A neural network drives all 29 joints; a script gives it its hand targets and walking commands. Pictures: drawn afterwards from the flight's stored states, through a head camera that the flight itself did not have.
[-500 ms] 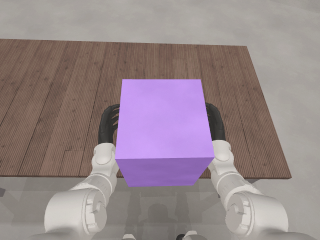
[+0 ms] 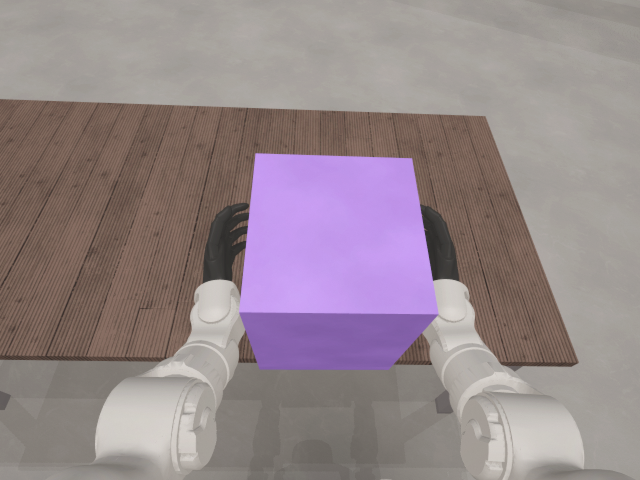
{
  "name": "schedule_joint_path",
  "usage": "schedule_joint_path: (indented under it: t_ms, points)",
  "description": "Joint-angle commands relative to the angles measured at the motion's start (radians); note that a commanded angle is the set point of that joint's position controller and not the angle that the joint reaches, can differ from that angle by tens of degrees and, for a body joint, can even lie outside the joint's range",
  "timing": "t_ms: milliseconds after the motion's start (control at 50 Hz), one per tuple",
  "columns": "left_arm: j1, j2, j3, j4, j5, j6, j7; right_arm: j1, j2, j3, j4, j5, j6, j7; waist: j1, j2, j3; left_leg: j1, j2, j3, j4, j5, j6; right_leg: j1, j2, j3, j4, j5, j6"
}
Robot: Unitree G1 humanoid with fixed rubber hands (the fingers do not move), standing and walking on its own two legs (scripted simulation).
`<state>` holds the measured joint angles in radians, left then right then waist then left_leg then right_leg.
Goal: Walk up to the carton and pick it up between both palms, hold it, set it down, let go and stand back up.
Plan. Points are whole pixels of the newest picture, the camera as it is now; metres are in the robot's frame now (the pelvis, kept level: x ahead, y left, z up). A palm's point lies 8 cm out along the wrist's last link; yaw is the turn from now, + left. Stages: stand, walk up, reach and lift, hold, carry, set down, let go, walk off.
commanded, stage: reach and lift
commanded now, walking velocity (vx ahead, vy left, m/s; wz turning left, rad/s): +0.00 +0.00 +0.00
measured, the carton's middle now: (329, 273) +0.40 -0.02 -0.01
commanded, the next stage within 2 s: none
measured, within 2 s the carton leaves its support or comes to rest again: neither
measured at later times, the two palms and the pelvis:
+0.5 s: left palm (218, 232) +0.40 +0.12 +0.09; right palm (463, 233) +0.38 -0.17 +0.09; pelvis +0.01 +0.00 +0.03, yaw +1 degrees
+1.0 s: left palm (188, 208) +0.39 +0.14 +0.15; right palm (465, 203) +0.38 -0.15 +0.15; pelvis +0.02 -0.01 +0.04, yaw +2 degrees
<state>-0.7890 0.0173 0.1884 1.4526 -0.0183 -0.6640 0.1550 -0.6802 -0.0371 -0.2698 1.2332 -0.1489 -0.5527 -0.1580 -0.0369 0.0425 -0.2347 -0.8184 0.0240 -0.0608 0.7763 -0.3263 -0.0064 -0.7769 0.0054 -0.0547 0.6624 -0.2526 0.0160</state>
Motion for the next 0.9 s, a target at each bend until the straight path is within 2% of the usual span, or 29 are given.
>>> schedule_joint_path:
  t_ms: [0, 140, 260, 300, 380, 480, 540, 580, 660, 720, 800, 880]
  points:
    - [-0.662, -0.774, -0.266, -0.203, 0.17, -0.027, -0.151, -0.578, 0.791, 0.364, -0.115, -0.144, -0.03, 0.157, -0.03, 0.018, -0.603, 0.396, -0.041, 0.045, -0.103, 0.38, -0.08, 0.359, 0.05, -0.019, -0.065, 0.309, -0.01]
    - [-0.657, -0.779, -0.281, -0.232, 0.145, 0.039, -0.151, -0.597, 0.788, 0.393, -0.19, -0.087, 0.057, 0.153, -0.029, 0.018, -0.54, 0.451, -0.041, 0.04, -0.17, 0.361, -0.074, 0.408, 0.045, -0.008, -0.135, 0.266, -0.019]
    - [-0.662, -0.78, -0.312, -0.317, 0.117, 0.1, -0.149, -0.575, 0.808, 0.454, -0.283, -0.015, 0.167, 0.15, -0.037, 0.007, -0.495, 0.466, -0.046, 0.031, -0.235, 0.333, -0.062, 0.496, 0.031, 0.016, -0.185, 0.247, -0.019]
    - [-0.65, -0.787, -0.326, -0.35, 0.105, 0.123, -0.149, -0.576, 0.816, 0.488, -0.329, 0.013, 0.201, 0.149, -0.032, 0.001, -0.494, 0.48, -0.049, 0.029, -0.251, 0.341, -0.057, 0.526, 0.028, 0.025, -0.2, 0.26, -0.019]
    - [-0.646, -0.818, -0.396, -0.458, 0.073, 0.162, -0.139, -0.556, 0.838, 0.571, -0.424, 0.077, 0.261, 0.142, -0.046, 0.005, -0.509, 0.527, -0.05, 0.011, -0.265, 0.417, -0.067, 0.585, 0.032, 0.035, -0.215, 0.353, -0.018]
    - [-0.594, -0.778, -0.385, -0.559, 0.072, 0.242, -0.153, -0.492, 0.833, 0.624, -0.473, 0.136, 0.347, 0.128, -0.039, -0.044, -0.413, 0.522, -0.059, 0.002, -0.329, 0.375, -0.044, 0.675, 0.02, 0.056, -0.247, 0.386, -0.004]
    - [-0.566, -0.774, -0.389, -0.615, 0.074, 0.295, -0.157, -0.498, 0.831, 0.647, -0.526, 0.164, 0.378, 0.125, -0.028, -0.062, -0.398, 0.536, -0.061, 0.004, -0.353, 0.375, -0.035, 0.722, 0.02, 0.063, -0.265, 0.411, -0.002]
    - [-0.562, -0.775, -0.408, -0.663, 0.071, 0.331, -0.159, -0.496, 0.828, 0.655, -0.554, 0.179, 0.4, 0.12, -0.032, -0.057, -0.396, 0.556, -0.063, 0.005, -0.361, 0.388, -0.038, 0.744, 0.021, 0.066, -0.275, 0.433, -0.001]
    - [-0.511, -0.774, -0.439, -0.799, 0.07, 0.415, -0.156, -0.469, 0.82, 0.701, -0.642, 0.231, 0.451, 0.109, -0.034, -0.058, -0.393, 0.602, -0.066, -0.001, -0.36, 0.465, -0.044, 0.802, 0.029, 0.073, -0.284, 0.525, 0.001]
    - [-0.453, -0.752, -0.422, -0.858, 0.093, 0.511, -0.17, -0.449, 0.796, 0.697, -0.685, 0.249, 0.501, 0.099, -0.029, -0.071, -0.326, 0.611, -0.071, 0.002, -0.387, 0.438, -0.039, 0.826, 0.031, 0.07, -0.303, 0.52, 0.009]
    - [-0.408, -0.78, -0.497, -1.033, 0.084, 0.637, -0.171, -0.467, 0.778, 0.722, -0.836, 0.289, 0.55, 0.087, -0.04, -0.038, -0.359, 0.698, -0.075, -0.002, -0.368, 0.543, -0.061, 0.846, 0.05, 0.058, -0.317, 0.575, 0.006]
    - [-0.35, -0.75, -0.508, -1.134, 0.1, 0.765, -0.185, -0.451, 0.73, 0.714, -0.911, 0.302, 0.604, 0.077, -0.039, -0.035, -0.278, 0.716, -0.075, 0.0, -0.387, 0.511, -0.064, 0.831, 0.055, 0.044, -0.338, 0.514, 0.01]
